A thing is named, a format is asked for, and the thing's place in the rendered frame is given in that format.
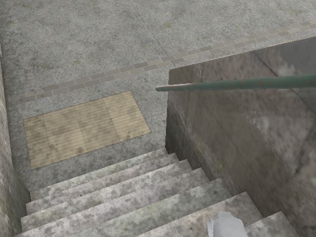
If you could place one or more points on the right robot shin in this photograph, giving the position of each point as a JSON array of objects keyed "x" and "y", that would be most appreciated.
[{"x": 226, "y": 213}]

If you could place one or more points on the right robot thigh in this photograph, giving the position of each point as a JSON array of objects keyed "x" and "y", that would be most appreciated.
[{"x": 225, "y": 226}]

